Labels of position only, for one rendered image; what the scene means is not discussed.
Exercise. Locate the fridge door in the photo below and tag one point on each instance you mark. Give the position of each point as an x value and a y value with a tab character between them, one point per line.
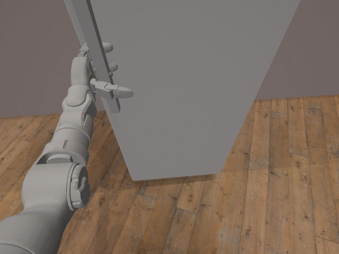
195	68

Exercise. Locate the robot left forearm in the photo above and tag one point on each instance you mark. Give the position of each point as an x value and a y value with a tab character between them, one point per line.
73	133

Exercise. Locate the handle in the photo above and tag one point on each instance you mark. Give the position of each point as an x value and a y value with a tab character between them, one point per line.
92	37

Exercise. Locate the left robot hand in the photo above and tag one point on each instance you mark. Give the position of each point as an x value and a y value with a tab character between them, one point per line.
82	72

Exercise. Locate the robot left upper arm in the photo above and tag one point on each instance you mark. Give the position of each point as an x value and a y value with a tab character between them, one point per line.
51	195

